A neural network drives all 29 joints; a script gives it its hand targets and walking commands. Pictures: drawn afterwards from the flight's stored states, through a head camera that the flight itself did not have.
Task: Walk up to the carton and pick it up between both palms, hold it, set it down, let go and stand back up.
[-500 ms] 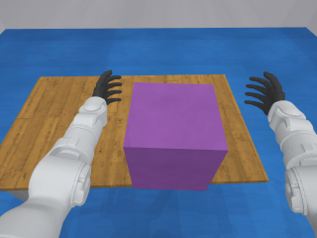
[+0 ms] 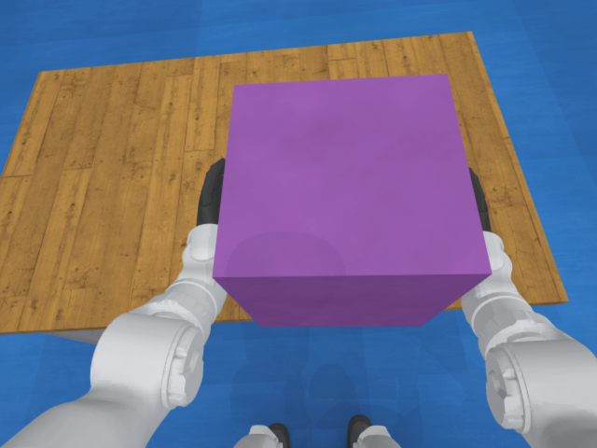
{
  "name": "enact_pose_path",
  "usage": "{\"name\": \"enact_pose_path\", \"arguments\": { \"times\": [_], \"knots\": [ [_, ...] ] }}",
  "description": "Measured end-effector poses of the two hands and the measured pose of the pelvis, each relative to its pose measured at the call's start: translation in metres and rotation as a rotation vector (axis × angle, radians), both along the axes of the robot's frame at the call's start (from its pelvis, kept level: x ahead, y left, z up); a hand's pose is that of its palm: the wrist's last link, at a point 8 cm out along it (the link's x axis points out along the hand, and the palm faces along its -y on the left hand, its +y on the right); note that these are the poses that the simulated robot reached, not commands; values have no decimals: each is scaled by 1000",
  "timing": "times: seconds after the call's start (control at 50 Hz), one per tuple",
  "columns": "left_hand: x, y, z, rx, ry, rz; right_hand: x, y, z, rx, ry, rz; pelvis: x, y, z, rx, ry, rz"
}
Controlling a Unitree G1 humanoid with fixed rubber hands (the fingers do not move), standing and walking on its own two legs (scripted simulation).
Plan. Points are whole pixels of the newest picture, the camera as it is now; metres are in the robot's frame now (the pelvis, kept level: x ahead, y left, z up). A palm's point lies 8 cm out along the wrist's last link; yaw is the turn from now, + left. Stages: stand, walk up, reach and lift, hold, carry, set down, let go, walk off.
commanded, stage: set down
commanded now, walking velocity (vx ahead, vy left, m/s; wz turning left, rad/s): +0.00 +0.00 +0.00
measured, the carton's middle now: (339, 220) +0.43 -0.02 -0.02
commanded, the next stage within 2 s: none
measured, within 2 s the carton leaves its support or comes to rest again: neither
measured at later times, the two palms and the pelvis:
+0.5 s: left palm (176, 193) +0.43 +0.18 +0.05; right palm (539, 178) +0.45 -0.25 +0.05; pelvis -0.02 -0.01 +0.00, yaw +0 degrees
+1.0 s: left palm (150, 178) +0.41 +0.18 +0.12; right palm (584, 161) +0.42 -0.24 +0.13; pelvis -0.02 -0.02 +0.03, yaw +2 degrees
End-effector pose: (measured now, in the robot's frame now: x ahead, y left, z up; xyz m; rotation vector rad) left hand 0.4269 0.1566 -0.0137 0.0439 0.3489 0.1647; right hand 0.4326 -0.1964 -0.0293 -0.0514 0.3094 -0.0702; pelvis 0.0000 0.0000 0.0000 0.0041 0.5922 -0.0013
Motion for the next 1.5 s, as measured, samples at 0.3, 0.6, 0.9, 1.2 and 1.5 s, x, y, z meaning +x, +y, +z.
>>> {"name": "enact_pose_path", "arguments": {
  "times": [0.3,0.6,0.9,1.2,1.5],
  "knots": [
    [-6,42,10,10,-59,38,27,-59,46,-38,-73,-46,-3,-6,-4,-23,37,-3],
    [0,21,91,-13,-96,-16,12,-47,108,22,-72,15,-32,-13,4,4,-83,7],
    [3,29,140,-9,-88,20,12,-44,165,23,-62,-3,-32,-15,16,-2,-173,27],
    [-161,29,26,-38,88,-4,-145,-65,66,8,16,-38,-17,-13,45,5,-407,59],
    [-156,22,47,2,-133,-42,-173,-60,43,42,-28,-12,-29,-9,25,17,-465,32]
  ]
}}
